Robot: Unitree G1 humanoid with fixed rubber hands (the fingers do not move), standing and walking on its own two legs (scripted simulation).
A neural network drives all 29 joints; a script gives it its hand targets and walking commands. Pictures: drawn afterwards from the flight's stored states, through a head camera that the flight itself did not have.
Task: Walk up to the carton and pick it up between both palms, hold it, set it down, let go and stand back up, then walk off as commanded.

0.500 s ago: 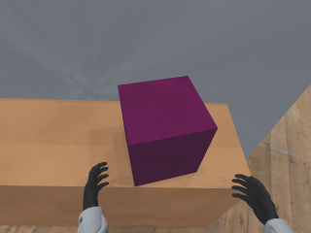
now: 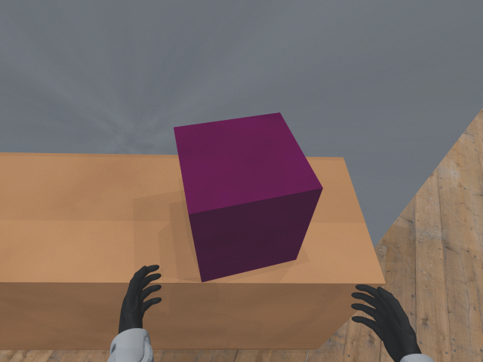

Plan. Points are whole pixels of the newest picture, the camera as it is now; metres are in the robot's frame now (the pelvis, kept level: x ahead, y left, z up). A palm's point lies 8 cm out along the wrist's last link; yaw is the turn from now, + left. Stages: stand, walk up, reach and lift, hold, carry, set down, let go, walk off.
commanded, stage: set down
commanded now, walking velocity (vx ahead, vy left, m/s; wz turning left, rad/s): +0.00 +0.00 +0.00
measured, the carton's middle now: (240, 199) +0.41 +0.05 +0.00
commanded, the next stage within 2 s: let go in 1.00 s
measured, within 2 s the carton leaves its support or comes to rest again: neither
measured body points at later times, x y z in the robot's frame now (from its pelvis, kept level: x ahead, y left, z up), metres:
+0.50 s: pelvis +0.02 +0.01 +0.00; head +0.04 +0.02 +0.45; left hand +0.18 +0.22 -0.05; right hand +0.20 -0.21 -0.06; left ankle +0.00 +0.15 -0.74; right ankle +0.04 -0.06 -0.74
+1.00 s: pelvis +0.03 +0.03 +0.00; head +0.04 +0.04 +0.45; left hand +0.17 +0.24 -0.07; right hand +0.19 -0.20 -0.07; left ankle +0.00 +0.15 -0.74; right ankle +0.04 -0.06 -0.74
